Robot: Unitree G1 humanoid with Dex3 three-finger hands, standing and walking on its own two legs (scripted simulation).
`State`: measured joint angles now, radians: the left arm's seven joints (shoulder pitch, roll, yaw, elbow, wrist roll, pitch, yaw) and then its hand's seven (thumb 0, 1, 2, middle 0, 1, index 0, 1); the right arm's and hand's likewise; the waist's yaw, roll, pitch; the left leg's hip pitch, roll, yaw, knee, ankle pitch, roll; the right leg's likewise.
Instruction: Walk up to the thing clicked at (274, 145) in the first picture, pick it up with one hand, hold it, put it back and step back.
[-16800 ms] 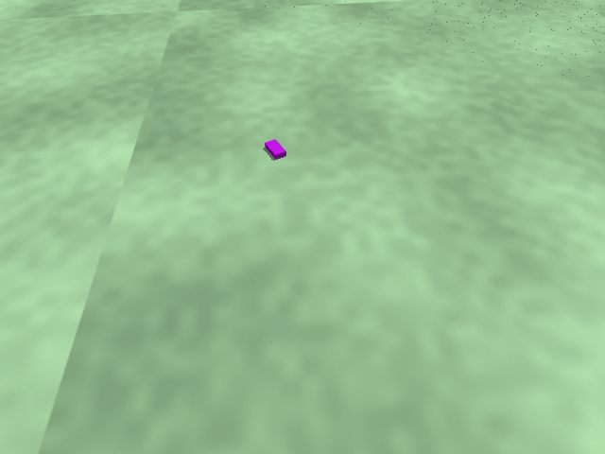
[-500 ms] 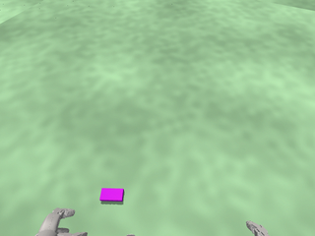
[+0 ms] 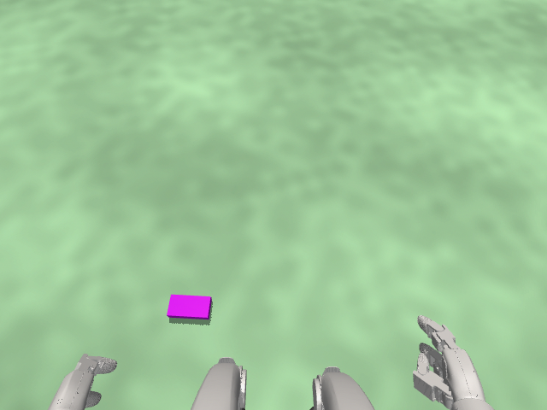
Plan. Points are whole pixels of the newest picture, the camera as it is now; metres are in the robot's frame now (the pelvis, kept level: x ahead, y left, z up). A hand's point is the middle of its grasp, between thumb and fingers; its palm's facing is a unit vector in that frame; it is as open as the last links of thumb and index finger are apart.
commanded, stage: rise first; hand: left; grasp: from above
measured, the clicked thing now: (189, 306) +0.41 +0.28 -0.66
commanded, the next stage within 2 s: none
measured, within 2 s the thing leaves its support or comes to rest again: neither
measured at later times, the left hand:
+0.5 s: hand (133, 360) +0.22 +0.30 -0.31, palm faces -0.45 -0.50 -0.74, open 13.9 cm
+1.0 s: hand (151, 329) +0.31 +0.32 -0.45, palm faces -0.48 -0.15 -0.87, open 14.1 cm
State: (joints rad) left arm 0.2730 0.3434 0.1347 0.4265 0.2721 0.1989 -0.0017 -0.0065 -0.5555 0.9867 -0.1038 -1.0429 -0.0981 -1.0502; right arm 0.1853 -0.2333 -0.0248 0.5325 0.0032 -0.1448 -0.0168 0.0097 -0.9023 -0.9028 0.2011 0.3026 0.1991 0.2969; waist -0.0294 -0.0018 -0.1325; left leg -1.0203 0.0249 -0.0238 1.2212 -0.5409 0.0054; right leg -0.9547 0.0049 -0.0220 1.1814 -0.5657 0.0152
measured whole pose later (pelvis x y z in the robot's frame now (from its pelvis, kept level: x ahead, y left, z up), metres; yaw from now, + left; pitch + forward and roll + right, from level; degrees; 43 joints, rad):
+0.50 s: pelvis -0.05 -0.01 -0.17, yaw -2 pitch +34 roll -3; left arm -0.17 0.53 0.18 0.73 0.68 -0.18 0.06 -0.01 -0.52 0.98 -0.14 -1.01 -0.14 -1.02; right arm 0.06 -0.30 -0.05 0.66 -0.01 -0.18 0.05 0.01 -0.91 -0.91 0.20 0.30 0.20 0.30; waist -0.01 0.00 -0.18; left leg -1.77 0.03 -0.05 1.86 -0.67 0.00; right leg -1.71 0.02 -0.03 1.84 -0.72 0.01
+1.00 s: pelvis -0.09 +0.00 -0.30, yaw -7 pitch +32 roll -7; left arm -0.61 0.77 0.23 1.17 1.13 -0.43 0.24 0.00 -0.51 1.04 -0.09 -0.96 -0.08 -0.98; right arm 0.12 -0.27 -0.01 0.78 -0.10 -0.04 0.11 0.01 -0.88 -0.90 0.20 0.30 0.20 0.30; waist -0.09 -0.02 -0.09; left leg -2.21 0.04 -0.12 2.28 -0.64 0.01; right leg -2.11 0.04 -0.08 2.22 -0.68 0.02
